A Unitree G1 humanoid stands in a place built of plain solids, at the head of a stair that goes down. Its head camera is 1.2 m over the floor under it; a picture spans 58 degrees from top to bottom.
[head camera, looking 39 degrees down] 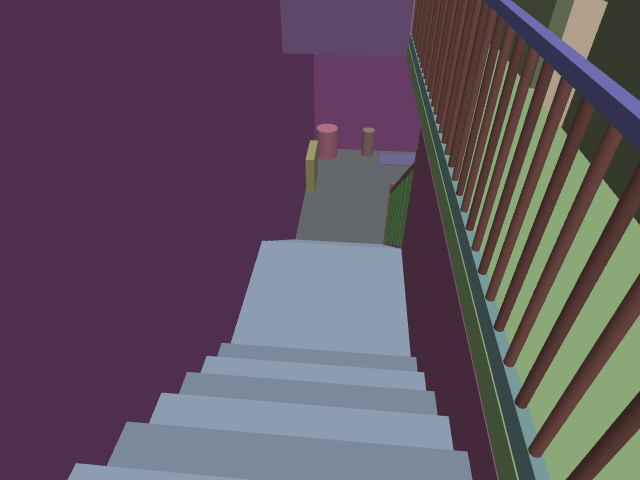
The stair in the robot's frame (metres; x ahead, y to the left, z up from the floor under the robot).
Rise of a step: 0.19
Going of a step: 0.24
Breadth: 1.28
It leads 5 degrees to the right of straight ahead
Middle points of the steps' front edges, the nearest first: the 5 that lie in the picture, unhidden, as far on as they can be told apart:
0.79 0.10 -0.38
1.03 0.08 -0.57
1.27 0.06 -0.76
1.51 0.04 -0.95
1.75 0.02 -1.15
